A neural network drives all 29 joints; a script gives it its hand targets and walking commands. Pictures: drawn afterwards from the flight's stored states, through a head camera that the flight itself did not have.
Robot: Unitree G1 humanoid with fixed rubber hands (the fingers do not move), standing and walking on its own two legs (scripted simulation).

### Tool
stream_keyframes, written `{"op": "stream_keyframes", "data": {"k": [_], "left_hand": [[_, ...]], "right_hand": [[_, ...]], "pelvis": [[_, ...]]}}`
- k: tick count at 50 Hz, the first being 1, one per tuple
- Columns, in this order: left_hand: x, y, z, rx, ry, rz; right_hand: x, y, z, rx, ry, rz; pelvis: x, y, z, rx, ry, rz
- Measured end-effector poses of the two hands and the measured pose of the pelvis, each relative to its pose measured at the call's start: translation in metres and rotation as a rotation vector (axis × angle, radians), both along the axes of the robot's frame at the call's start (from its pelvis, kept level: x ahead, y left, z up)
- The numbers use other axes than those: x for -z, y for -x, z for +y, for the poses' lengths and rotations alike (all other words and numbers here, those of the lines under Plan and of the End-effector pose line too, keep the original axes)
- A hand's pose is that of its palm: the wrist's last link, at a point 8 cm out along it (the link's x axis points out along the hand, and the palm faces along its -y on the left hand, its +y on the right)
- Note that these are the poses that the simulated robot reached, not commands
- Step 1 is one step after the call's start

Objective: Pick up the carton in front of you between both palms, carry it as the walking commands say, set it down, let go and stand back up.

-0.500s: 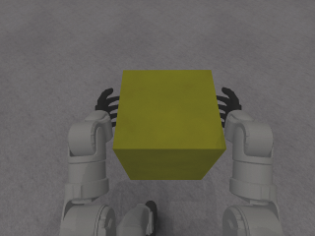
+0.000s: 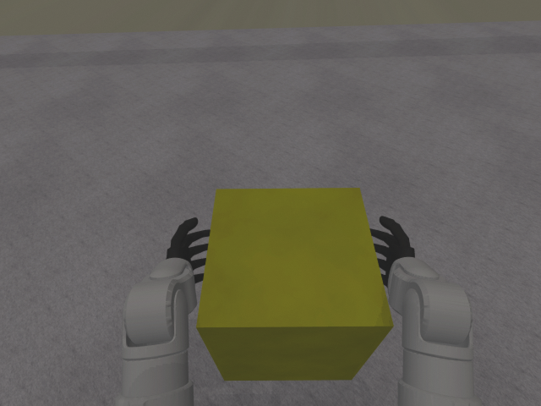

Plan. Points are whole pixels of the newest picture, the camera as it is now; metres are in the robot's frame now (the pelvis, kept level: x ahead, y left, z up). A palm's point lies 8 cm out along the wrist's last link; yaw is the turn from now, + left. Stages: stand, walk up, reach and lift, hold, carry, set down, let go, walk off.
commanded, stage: carry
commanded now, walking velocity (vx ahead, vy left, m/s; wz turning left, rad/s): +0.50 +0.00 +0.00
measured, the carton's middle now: (287, 290) +0.29 +0.00 +0.03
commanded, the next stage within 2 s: none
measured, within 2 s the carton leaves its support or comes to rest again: neither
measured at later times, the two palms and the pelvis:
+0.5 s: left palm (193, 155) +0.56 +0.18 +0.09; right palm (342, 152) +0.55 -0.12 +0.10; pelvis +0.29 +0.03 +0.00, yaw -2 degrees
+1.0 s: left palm (228, 91) +0.86 +0.14 +0.08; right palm (338, 90) +0.87 -0.16 +0.08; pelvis +0.60 -0.01 +0.01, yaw +2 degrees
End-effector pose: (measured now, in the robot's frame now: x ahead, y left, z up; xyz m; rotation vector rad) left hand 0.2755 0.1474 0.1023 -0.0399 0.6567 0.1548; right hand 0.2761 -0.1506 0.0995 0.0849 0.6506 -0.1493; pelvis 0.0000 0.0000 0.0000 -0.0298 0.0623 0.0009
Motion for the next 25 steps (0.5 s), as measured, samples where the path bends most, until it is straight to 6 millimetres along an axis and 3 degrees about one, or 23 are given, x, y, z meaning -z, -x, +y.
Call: {"op": "stream_keyframes", "data": {"k": [5,10,18,22,25], "left_hand": [[0.013,-0.025,0.001,-0.041,-0.006,0.118],[0.005,-0.07,0.002,-0.05,-0.011,0.12],[-0.01,-0.177,0.013,-0.015,-0.005,0.025],[0.002,-0.242,0.028,-0.002,0.019,-0.004],[0.012,-0.281,0.034,0.018,0.025,0.055]], "right_hand": [[0.012,-0.039,0.001,-0.062,0.022,0.116],[0.004,-0.088,0.002,-0.078,0.026,0.117],[-0.011,-0.183,0.013,-0.037,0.03,0.024],[-0.006,-0.243,0.028,-0.02,0.051,-0.005],[0.003,-0.276,0.034,-0.002,0.059,0.054]], "pelvis": [[-0.014,-0.049,-0.011,-0.022,-0.026,0.001],[-0.024,-0.099,-0.012,-0.02,-0.044,0.007],[-0.017,-0.2,0.008,-0.013,-0.038,0.002],[0.002,-0.259,0.025,0.01,-0.047,-0.01],[-0.001,-0.292,0.035,0.032,-0.047,-0.003]]}}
